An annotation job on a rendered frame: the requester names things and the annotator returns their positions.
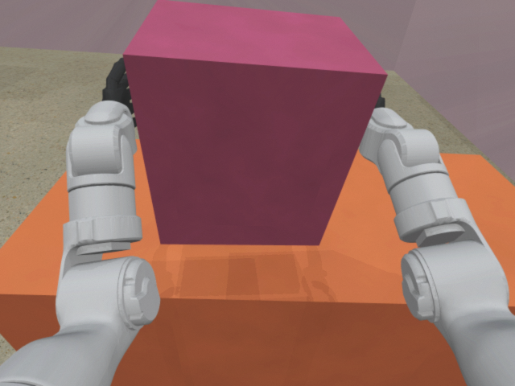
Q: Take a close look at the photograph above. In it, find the left robot hand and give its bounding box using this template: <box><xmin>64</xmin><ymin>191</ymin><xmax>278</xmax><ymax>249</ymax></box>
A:
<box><xmin>102</xmin><ymin>58</ymin><xmax>137</xmax><ymax>128</ymax></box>

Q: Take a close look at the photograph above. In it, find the robot left upper arm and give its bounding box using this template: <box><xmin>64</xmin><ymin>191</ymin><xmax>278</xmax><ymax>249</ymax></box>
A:
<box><xmin>0</xmin><ymin>256</ymin><xmax>160</xmax><ymax>386</ymax></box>

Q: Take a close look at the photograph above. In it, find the right robot forearm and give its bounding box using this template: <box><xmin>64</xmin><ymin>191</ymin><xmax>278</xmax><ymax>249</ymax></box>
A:
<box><xmin>359</xmin><ymin>108</ymin><xmax>509</xmax><ymax>305</ymax></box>

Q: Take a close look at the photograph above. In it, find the right robot hand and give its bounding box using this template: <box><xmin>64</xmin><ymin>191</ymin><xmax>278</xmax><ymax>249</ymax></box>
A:
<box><xmin>375</xmin><ymin>94</ymin><xmax>385</xmax><ymax>108</ymax></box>

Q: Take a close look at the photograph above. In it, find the robot right upper arm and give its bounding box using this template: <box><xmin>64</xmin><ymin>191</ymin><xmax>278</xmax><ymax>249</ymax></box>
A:
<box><xmin>401</xmin><ymin>240</ymin><xmax>515</xmax><ymax>386</ymax></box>

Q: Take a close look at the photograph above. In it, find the carton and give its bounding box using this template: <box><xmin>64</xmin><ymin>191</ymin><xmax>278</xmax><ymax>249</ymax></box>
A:
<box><xmin>123</xmin><ymin>0</ymin><xmax>388</xmax><ymax>245</ymax></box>

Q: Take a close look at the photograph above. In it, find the left robot forearm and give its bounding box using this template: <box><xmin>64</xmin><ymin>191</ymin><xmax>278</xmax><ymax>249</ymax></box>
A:
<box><xmin>56</xmin><ymin>101</ymin><xmax>142</xmax><ymax>324</ymax></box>

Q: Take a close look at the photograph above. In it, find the pedestal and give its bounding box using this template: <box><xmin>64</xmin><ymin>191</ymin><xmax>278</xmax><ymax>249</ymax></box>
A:
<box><xmin>0</xmin><ymin>139</ymin><xmax>515</xmax><ymax>386</ymax></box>

